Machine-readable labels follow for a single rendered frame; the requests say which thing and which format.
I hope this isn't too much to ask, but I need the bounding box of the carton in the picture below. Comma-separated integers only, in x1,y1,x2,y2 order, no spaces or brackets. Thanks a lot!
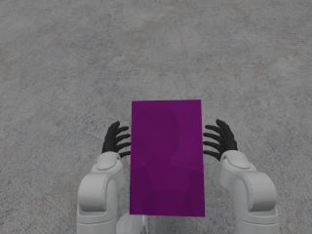
129,99,206,217

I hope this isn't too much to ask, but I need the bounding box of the right robot hand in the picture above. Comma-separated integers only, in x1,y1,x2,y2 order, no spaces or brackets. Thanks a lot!
203,119,238,161

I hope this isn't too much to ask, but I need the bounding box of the robot right forearm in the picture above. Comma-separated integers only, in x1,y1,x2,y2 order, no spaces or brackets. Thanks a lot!
218,150,280,234

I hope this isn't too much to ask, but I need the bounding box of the left robot hand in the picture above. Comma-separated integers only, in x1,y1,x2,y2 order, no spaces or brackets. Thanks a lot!
101,121,131,158

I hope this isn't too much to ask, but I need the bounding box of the robot left thigh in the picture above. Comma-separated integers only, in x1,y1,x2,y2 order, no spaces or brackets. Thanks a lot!
116,212,148,234

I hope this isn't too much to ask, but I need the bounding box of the robot left forearm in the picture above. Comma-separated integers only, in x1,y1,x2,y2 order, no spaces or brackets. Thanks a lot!
76,151,126,234

